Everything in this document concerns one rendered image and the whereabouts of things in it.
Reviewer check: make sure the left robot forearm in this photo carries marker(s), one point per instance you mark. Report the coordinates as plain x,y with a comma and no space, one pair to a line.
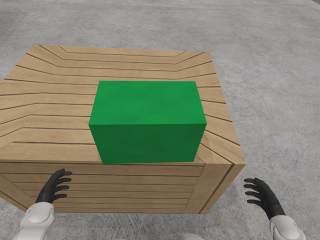
37,223

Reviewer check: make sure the pedestal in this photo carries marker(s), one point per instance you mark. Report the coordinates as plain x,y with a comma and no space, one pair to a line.
46,103

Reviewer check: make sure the right robot hand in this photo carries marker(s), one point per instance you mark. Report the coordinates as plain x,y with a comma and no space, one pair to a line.
268,201

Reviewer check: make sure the right robot forearm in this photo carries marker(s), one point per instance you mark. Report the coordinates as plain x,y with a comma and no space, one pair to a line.
283,227

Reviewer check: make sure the carton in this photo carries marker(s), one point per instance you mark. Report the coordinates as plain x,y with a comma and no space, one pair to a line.
147,121

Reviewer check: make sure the left robot hand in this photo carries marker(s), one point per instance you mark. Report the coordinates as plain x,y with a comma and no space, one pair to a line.
50,188

